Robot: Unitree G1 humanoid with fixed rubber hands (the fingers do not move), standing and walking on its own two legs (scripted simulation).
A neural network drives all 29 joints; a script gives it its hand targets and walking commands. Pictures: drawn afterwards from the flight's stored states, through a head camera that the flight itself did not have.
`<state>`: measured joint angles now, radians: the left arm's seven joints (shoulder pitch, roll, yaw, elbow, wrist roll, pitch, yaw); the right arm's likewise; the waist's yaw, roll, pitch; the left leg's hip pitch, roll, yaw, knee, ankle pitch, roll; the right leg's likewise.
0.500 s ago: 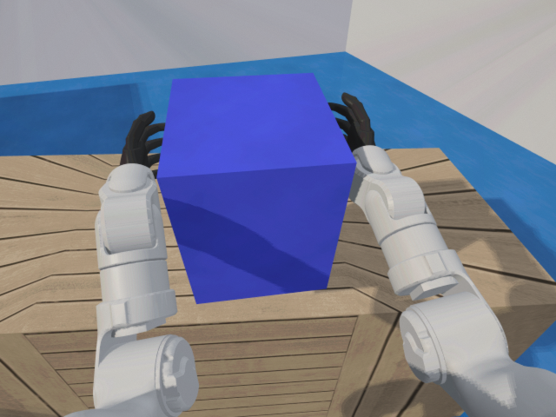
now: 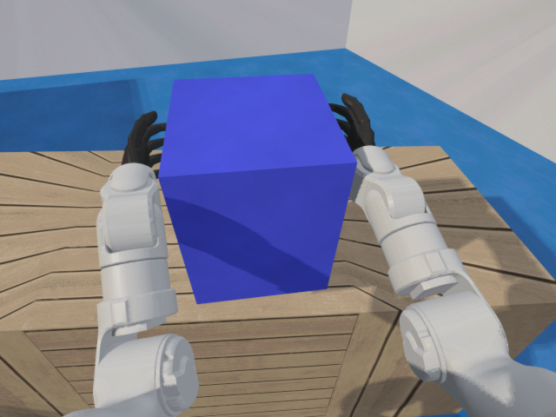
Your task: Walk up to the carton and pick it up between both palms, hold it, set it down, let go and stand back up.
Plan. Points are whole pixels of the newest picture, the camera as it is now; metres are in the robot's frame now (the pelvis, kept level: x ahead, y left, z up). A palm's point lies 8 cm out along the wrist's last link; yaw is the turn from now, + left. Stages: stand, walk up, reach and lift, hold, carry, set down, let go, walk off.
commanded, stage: hold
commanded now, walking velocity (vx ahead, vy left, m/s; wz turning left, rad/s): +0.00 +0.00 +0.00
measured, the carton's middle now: (254, 190) +0.38 +0.01 +0.17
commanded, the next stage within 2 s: set down in 1.76 s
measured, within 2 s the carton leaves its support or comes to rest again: neither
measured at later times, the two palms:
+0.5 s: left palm (139, 172) +0.36 +0.15 +0.23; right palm (358, 151) +0.37 -0.14 +0.23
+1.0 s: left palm (139, 172) +0.36 +0.15 +0.23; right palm (359, 152) +0.37 -0.14 +0.24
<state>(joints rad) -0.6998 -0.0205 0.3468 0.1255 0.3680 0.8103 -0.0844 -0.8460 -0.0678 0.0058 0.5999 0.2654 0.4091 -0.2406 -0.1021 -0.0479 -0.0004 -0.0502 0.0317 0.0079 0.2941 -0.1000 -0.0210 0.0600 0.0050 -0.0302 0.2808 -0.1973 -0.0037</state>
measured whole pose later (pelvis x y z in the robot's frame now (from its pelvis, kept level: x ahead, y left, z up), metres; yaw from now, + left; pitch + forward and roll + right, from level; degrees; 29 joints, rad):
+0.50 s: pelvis +0.00 +0.00 +0.00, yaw +0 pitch -8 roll +0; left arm -0.68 -0.02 0.34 0.10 0.36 0.81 -0.08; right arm -0.84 -0.07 0.02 0.58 0.28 0.41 -0.25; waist -0.10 -0.05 0.00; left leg -0.05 0.03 0.00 0.30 -0.10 -0.02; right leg 0.06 0.01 -0.03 0.28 -0.20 0.00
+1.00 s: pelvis +0.00 +0.00 +0.00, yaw +0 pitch -9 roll +0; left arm -0.67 -0.02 0.34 0.08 0.36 0.82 -0.08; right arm -0.83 -0.07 0.02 0.57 0.28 0.41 -0.25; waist -0.11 -0.05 0.00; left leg -0.04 0.03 0.00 0.30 -0.11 -0.02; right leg 0.07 0.01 -0.03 0.28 -0.20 -0.01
